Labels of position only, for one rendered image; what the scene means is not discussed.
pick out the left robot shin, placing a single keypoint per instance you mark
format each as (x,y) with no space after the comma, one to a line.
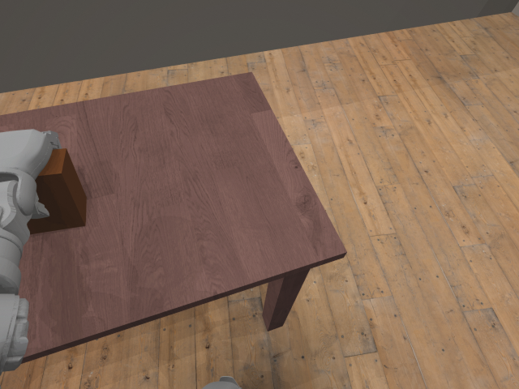
(228,379)

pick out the table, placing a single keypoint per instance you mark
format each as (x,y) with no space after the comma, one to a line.
(194,193)

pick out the left robot upper arm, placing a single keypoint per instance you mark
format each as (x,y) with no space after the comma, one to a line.
(13,331)

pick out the robot left forearm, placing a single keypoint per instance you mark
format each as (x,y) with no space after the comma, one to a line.
(17,198)

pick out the left robot hand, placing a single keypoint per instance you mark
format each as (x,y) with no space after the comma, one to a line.
(28,151)

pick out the sponge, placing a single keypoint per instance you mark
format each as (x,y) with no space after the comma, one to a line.
(59,189)

